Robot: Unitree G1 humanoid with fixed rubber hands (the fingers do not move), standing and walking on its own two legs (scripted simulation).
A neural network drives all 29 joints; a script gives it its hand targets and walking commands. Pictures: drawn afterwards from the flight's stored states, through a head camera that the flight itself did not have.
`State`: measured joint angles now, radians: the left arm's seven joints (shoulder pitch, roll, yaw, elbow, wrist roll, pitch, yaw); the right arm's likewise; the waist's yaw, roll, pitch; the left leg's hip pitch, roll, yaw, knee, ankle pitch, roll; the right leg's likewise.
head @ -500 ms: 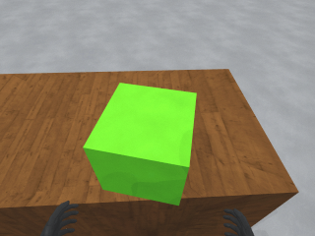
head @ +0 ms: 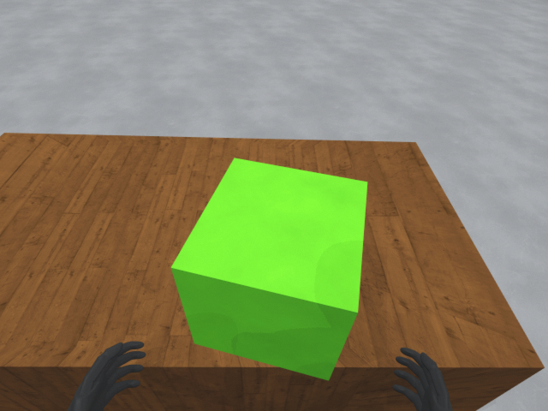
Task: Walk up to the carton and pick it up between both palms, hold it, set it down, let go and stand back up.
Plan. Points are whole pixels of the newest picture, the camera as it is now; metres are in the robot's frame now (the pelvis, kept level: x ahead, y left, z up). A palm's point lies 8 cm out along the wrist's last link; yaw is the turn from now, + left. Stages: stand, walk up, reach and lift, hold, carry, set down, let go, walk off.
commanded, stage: reach and lift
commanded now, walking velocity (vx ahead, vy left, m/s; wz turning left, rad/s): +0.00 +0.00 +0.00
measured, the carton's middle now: (279, 264) +0.38 +0.02 -0.01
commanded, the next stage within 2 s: none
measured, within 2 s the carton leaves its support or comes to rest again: neither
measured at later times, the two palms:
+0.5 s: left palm (80, 403) +0.15 +0.27 +0.00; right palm (429, 402) +0.16 -0.18 +0.00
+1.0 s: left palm (99, 323) +0.23 +0.26 +0.05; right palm (442, 351) +0.21 -0.19 +0.05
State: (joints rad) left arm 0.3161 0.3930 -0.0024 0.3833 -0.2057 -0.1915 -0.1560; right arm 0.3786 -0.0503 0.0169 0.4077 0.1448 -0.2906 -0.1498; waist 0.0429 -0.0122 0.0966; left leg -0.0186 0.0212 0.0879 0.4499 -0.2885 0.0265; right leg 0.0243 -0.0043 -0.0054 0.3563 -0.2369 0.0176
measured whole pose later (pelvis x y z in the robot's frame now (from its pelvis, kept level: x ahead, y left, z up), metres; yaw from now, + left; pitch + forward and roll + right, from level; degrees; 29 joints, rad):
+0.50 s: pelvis +0.00 +0.00 +0.00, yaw +1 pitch -9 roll -2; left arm 0.38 0.43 -0.02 0.17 -0.29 -0.19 -0.16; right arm 0.44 -0.03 0.04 0.18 0.18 -0.26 -0.21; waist 0.06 -0.01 0.12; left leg -0.02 0.02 0.08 0.47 -0.30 0.03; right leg 0.04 -0.01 -0.02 0.35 -0.24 0.01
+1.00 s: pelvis +0.00 -0.01 +0.00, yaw +0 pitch -7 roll -1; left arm 0.14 0.43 0.05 0.11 -0.30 0.08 -0.15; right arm 0.33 -0.09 0.03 -0.11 0.20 0.14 -0.25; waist 0.04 -0.01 0.09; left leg -0.02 0.02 0.09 0.39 -0.26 0.02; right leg 0.02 -0.01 0.00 0.32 -0.22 0.02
